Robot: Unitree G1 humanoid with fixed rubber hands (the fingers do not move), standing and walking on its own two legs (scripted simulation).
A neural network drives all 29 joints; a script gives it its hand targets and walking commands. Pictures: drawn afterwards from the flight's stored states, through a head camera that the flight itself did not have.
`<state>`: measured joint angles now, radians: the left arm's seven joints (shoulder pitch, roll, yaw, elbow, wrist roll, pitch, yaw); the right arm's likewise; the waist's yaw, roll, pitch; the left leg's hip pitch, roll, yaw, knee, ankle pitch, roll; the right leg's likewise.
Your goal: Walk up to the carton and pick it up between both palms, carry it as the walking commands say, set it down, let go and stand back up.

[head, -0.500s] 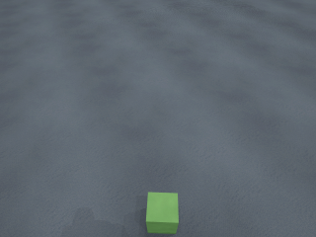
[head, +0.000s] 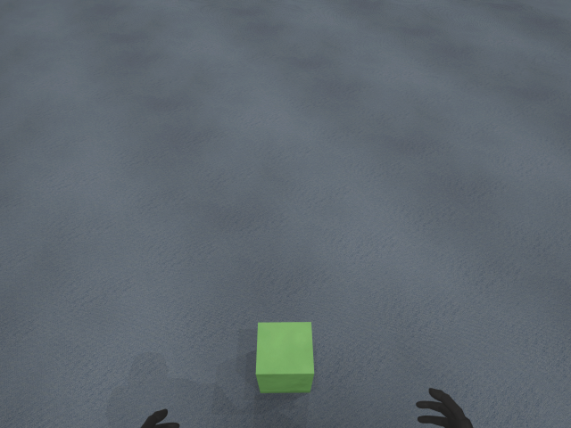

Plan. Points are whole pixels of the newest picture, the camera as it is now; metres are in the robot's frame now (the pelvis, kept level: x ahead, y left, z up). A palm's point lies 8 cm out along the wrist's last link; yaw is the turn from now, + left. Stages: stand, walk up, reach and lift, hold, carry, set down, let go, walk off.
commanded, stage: reach and lift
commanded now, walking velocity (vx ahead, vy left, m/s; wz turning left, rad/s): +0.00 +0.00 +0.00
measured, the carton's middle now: (284, 358) +0.43 +0.02 -0.65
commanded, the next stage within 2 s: none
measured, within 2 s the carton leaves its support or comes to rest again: neither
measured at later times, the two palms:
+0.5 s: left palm (166, 423) +0.19 +0.22 -0.17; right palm (436, 397) +0.21 -0.22 -0.16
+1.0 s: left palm (198, 334) +0.34 +0.19 -0.20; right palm (390, 326) +0.35 -0.19 -0.20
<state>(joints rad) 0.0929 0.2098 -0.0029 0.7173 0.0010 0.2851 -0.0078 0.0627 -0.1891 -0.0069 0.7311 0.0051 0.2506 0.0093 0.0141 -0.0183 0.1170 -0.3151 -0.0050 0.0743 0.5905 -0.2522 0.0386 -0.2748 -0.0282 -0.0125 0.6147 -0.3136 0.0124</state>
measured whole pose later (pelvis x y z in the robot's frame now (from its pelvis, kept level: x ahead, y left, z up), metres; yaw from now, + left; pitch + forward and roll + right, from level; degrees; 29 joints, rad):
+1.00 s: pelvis -0.05 -0.01 -0.08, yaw +1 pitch +28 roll +1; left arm -0.69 0.21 0.07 0.72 0.00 0.14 0.02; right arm -0.67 -0.17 -0.16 0.73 0.06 0.14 -0.09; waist 0.02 -0.05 0.12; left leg -1.21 0.00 0.07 1.02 -0.29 0.03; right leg -1.19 -0.04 0.00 1.10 -0.39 0.00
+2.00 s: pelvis -0.12 -0.01 -0.26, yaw +1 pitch +31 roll -2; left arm -1.41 0.33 0.15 0.83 -0.12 0.17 0.16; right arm -1.36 -0.20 -0.24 0.83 0.12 0.13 -0.21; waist 0.00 -0.04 0.53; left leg -1.88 0.00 0.01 1.69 -0.36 0.03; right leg -1.81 -0.03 -0.03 1.75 -0.49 0.00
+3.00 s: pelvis -0.11 -0.02 -0.39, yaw +2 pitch +30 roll -1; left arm -1.56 0.41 0.08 1.23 -0.23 0.02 0.09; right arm -1.56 -0.27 -0.06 1.25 0.27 0.01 -0.18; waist -0.02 -0.04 0.52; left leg -2.24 0.00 0.02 2.13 -0.43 0.03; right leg -2.16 -0.03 -0.02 2.21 -0.59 -0.01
